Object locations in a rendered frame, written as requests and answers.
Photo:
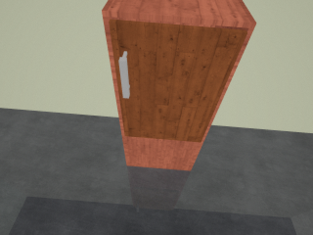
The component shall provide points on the handle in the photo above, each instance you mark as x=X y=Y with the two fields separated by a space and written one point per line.
x=124 y=77

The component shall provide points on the cupboard door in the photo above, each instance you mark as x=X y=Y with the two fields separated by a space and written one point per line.
x=176 y=73

